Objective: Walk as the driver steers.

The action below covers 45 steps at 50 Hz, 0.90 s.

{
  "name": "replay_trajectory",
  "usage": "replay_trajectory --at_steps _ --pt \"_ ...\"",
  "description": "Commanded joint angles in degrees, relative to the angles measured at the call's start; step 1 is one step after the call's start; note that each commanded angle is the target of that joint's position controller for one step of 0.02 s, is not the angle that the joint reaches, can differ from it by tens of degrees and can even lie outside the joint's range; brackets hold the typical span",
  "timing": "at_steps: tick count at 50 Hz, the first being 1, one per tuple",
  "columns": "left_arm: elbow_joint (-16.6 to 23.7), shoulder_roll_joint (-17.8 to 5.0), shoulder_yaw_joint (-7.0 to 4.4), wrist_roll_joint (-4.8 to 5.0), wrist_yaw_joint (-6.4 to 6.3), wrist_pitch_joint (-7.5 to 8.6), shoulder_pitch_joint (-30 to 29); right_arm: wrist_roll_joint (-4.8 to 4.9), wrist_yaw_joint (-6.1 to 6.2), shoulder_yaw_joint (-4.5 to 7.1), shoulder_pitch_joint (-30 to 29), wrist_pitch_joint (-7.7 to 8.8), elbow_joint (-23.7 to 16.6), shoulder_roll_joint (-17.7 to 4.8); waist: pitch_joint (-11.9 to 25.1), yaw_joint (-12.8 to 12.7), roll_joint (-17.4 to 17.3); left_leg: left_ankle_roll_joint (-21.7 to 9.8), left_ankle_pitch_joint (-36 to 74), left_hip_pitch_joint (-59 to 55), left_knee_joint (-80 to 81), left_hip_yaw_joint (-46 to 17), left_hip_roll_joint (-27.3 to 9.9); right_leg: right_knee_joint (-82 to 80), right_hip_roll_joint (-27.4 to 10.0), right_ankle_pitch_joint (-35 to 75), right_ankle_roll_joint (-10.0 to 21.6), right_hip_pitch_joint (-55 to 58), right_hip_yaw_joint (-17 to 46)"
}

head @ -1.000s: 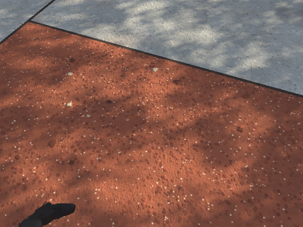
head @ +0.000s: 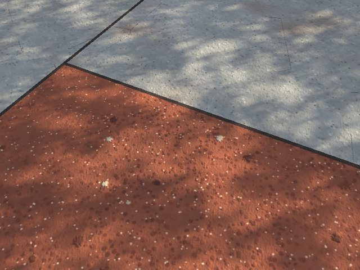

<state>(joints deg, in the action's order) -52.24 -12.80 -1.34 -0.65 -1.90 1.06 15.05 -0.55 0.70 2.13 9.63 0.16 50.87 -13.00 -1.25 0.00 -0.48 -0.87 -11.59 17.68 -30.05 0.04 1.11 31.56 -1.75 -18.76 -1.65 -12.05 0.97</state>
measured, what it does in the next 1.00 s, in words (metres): stands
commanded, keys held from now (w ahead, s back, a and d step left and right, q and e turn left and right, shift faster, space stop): no key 0.88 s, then w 0.12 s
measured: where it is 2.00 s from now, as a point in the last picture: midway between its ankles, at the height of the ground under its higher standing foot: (189, 258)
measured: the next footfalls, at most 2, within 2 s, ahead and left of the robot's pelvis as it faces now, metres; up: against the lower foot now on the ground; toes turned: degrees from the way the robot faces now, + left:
right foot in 1.62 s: +0.47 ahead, -0.13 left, +0.00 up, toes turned -2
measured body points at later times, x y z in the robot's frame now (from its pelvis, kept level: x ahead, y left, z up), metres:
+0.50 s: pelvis +0.02 -0.01 +0.00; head +0.03 -0.01 +0.45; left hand +0.05 +0.24 -0.15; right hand +0.10 -0.26 -0.14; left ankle +0.05 +0.11 -0.73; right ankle -0.02 -0.14 -0.73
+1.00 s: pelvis +0.02 -0.01 +0.00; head +0.02 +0.00 +0.45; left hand +0.00 +0.23 -0.16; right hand +0.06 -0.26 -0.15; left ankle +0.05 +0.11 -0.73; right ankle -0.02 -0.14 -0.73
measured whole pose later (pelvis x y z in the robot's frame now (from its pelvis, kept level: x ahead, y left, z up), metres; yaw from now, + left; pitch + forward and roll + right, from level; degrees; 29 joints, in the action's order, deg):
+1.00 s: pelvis +0.02 -0.01 +0.00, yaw +1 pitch -1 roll +0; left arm -62.6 -10.4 -0.9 0.4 -2.9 1.0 20.3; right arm 0.8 2.2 2.1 11.4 -0.5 64.6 -11.4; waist -0.5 -0.1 0.4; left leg -1.7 -20.4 16.7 -33.4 -0.8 0.8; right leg 31.6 -1.0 -23.7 0.6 -9.4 0.5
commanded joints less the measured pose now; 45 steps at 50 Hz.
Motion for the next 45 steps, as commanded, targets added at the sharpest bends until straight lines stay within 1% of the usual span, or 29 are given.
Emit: replay_trajectory --at_steps 1,5,10,22,32,44,45 --pt "1.31 -6.84 -1.38 0.22 -0.24 0.6 1.58 0.29 0.2 1.23 -1.66 0.58 -1.73 -5.29 2.59 -0.4 1.3 -2.07 10.17 -6.83 2.65 -2.94 -2.69 -6.36 -1.69 8.97 1.5 -3.52 1.71" --pt "-0.07 -6.43 -1.25 0.32 -0.28 0.27 1.68 0.5 0.56 1.32 -1.52 0.12 0.46 -5.5 2.48 -0.4 0.36 -2.0 12.58 -7.82 2.32 -2.91 -2.8 -6.29 -1.18 11.19 1.55 -2.66 1.14" --pt "-1.83 -5.79 -1.1 0.35 -0.3 0.0 1.62 0.64 1.01 1.4 -1.8 -0.4 2.92 -5.78 1.87 -0.27 0.3 -1.87 13.3 -8.56 2.48 -2.92 -2.9 -6.85 -0.7 12.07 1.53 -2.06 0.57" --pt "-5.56 -4.71 -0.76 0.25 -0.54 -0.23 2.29 0.71 1.44 1.31 -2.84 -0.94 7.55 -5.58 0.24 -0.06 0.67 -1.53 9.88 -8.65 3.93 -2.72 -2.71 -8.6 -0.02 9.01 1.35 -1.89 -0.36" --pt "-7.89 -3.77 -0.36 0.27 -0.78 -0.16 4.16 0.71 1.56 0.99 -2.27 -0.98 10.1 -5.0 -0.95 0.07 0.42 -1.33 6.05 -7.81 5.07 -2.64 -2.48 -9.42 0.3 5.83 1.35 -2.63 -0.8" --pt "-9.64 -2.55 0.01 0.36 -0.87 0.01 6.76 0.76 1.7 0.55 -0.52 -0.91 11.61 -4.3 -1.67 0.17 0.45 -1.27 4.35 -7.14 5.59 -2.6 -2.34 -9.82 0.49 4.63 1.43 -3.27 -1.03" --pt "-10.34 -2.06 0.08 0.44 -0.91 -0.07 8.08 0.75 1.73 0.43 0.58 -0.95 12.21 -3.84 -0.44 0.12 0.48 -1.36 -2.16 -7.52 5.75 -2.01 -1.7 -9.97 1.02 -0.65 1.69 -2.81 -1.61"
Velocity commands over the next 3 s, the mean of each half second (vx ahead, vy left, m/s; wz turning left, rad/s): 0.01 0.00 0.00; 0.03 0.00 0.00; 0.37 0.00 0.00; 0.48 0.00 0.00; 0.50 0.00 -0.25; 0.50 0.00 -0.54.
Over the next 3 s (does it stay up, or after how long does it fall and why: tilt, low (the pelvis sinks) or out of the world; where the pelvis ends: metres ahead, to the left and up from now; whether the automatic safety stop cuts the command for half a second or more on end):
stays up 1.05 -0.10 0.01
